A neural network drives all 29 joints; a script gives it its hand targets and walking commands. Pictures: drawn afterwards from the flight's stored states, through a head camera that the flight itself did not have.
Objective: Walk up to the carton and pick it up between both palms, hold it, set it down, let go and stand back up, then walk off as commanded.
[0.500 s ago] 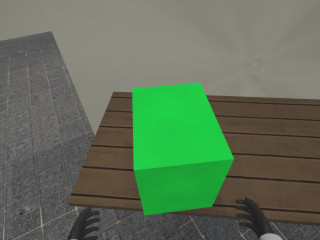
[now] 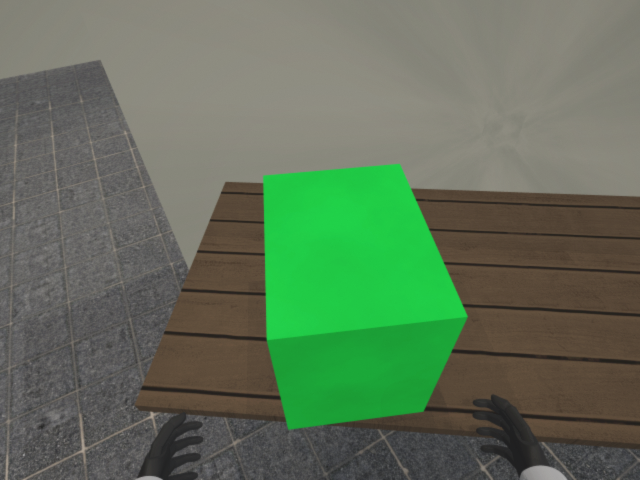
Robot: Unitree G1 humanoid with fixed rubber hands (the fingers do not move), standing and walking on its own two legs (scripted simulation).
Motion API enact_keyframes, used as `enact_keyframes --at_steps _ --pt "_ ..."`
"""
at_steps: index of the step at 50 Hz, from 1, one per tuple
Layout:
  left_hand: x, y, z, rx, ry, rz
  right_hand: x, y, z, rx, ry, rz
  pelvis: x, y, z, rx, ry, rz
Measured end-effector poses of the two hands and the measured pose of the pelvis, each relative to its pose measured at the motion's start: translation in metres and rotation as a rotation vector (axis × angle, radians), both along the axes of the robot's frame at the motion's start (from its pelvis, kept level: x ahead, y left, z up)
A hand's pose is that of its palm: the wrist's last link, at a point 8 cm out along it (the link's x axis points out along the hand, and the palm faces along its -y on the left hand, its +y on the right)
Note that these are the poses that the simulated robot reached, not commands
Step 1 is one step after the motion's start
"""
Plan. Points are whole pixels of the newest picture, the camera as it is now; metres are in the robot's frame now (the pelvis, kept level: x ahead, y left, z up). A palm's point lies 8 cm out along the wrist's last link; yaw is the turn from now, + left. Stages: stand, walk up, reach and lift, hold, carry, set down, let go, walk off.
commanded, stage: let go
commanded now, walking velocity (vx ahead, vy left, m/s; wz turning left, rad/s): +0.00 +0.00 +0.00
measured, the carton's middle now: (344, 295) +0.42 +0.00 -0.06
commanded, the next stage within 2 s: stand in 0.10 s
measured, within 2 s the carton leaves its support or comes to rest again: neither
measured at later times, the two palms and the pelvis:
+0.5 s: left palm (105, 465) +0.17 +0.30 -0.06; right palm (567, 473) +0.16 -0.27 -0.08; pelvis +0.01 +0.00 +0.00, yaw +0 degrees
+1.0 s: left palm out of the picture +0.15 +0.31 -0.08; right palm (570, 479) +0.16 -0.28 -0.08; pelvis +0.01 +0.00 +0.00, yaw +0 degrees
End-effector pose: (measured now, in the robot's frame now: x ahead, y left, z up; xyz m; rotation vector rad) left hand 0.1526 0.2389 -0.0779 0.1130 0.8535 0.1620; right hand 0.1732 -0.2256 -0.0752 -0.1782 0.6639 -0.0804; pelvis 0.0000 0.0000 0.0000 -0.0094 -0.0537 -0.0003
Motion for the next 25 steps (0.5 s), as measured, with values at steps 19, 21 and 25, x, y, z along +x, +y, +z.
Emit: enact_keyframes --at_steps 19,21,25 --pt "0.011 0.054 0.019 0.205 -0.073 -0.088 -0.018 -0.042 -0.006 -0.132 0.200 -0.027 0.007 0.000 0.000 0.001 0.009 0.001" --pt "0.012 0.059 0.019 0.216 -0.063 -0.089 -0.016 -0.045 -0.005 -0.143 0.206 -0.029 0.009 0.000 0.000 0.000 0.013 0.001" --pt "0.014 0.062 0.015 0.217 -0.043 -0.087 -0.011 -0.048 -0.005 -0.152 0.218 -0.029 0.015 0.001 0.000 -0.001 0.021 0.001"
